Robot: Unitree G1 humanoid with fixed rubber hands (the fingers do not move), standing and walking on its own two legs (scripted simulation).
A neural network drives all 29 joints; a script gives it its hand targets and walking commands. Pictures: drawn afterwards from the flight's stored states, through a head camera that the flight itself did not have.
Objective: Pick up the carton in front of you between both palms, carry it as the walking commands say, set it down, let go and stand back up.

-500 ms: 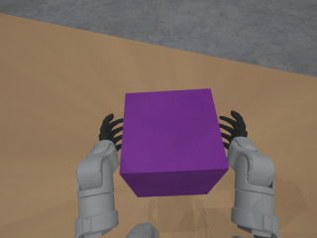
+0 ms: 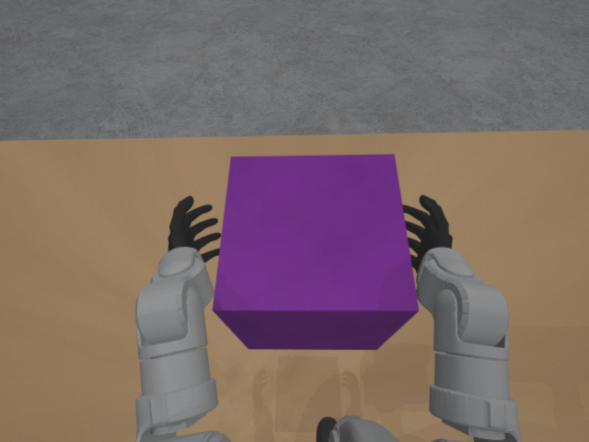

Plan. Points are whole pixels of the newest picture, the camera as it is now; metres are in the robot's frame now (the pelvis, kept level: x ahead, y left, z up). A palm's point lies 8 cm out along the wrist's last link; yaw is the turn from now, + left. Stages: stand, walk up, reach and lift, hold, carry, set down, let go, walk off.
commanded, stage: carry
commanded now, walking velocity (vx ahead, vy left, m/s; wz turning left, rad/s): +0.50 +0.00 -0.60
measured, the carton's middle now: (312, 264) +0.35 -0.02 +0.02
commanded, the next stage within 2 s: none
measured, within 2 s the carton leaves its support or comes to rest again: neither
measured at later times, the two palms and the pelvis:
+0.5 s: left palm (257, 122) +0.65 +0.05 +0.06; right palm (422, 144) +0.57 -0.25 +0.05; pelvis +0.30 -0.02 -0.03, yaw -17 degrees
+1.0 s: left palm (361, 63) +0.88 -0.20 +0.04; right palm (493, 107) +0.69 -0.44 +0.03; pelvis +0.53 -0.13 -0.06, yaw -36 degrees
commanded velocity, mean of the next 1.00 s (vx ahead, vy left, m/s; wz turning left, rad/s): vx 0.50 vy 0.00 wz -0.53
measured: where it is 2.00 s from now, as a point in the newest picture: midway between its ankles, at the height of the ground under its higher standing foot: (368, 235)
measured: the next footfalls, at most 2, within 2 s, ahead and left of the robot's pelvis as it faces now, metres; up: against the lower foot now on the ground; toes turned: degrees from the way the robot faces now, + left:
right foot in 0.06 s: +0.19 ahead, -0.07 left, -0.03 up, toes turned -6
left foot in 0.52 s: +0.49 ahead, +0.04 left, -0.05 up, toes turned -18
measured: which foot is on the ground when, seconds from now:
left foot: down 0.00-0.06, up 0.08-0.50, down 0.52-0.98, up 1.00-1.00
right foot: up 0.00-0.04, down 0.06-0.54, up 0.56-0.96, down 0.98-1.00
